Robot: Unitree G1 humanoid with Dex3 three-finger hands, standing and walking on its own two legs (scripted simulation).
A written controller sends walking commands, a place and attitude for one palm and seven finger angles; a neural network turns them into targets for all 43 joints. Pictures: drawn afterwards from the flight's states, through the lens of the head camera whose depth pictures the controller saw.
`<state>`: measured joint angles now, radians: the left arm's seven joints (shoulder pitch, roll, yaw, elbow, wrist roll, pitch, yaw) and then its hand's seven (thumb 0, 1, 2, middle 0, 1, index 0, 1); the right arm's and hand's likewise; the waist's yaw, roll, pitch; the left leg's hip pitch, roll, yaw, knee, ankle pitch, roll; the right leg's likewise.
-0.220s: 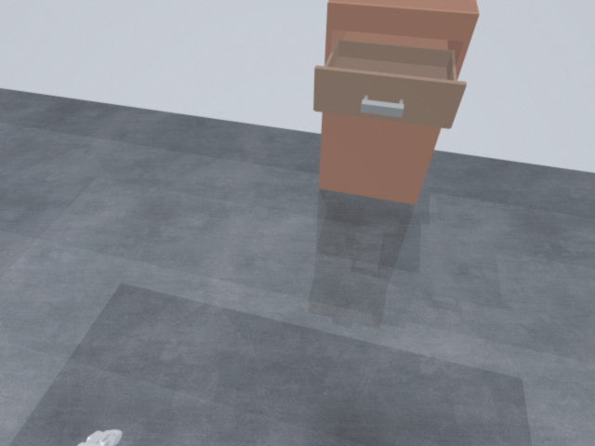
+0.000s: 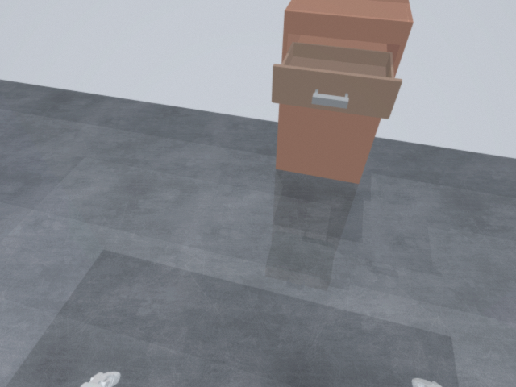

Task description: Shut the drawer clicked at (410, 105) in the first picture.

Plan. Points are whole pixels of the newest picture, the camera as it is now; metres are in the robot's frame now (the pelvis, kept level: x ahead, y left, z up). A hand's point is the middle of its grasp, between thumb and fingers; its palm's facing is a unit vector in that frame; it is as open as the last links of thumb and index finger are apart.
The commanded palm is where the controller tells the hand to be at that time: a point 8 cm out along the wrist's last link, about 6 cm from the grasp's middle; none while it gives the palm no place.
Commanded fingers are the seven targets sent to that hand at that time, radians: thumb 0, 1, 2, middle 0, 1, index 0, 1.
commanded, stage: stand and wait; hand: left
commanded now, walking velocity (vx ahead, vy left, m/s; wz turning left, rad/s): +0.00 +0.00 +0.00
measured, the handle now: (330, 97) +1.04 -0.19 -0.08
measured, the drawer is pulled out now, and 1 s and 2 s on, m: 0.30 0.30 0.30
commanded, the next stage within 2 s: look at it before walking up in 0.60 s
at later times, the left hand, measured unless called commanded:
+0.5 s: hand out of the picture +0.06 +0.24 -0.15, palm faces -0.02 -0.94 -0.34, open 7.4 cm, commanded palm none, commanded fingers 0.00 0.90 0.90 -0.20 -0.30 -0.20 -0.30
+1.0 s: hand out of the picture +0.06 +0.24 -0.15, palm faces -0.03 -0.95 -0.32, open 7.4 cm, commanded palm none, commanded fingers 0.00 0.90 0.90 -0.20 -0.30 -0.20 -0.30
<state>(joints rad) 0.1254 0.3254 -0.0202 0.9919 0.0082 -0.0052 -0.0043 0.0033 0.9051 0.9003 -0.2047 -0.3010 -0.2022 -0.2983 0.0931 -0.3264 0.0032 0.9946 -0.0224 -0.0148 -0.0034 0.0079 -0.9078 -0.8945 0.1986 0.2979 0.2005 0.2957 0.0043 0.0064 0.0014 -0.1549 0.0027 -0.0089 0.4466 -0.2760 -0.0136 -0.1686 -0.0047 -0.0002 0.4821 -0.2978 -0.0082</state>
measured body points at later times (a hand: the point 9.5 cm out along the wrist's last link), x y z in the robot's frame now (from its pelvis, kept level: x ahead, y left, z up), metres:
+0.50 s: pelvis -0.01 -0.01 +0.00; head +0.00 -0.01 +0.45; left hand +0.06 +0.29 -0.13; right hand +0.06 -0.30 -0.13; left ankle -0.02 +0.13 -0.74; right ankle -0.02 -0.11 -0.74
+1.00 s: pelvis -0.01 +0.00 +0.01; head -0.01 +0.00 +0.46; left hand +0.06 +0.29 -0.13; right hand +0.06 -0.29 -0.13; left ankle -0.02 +0.13 -0.74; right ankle -0.02 -0.11 -0.74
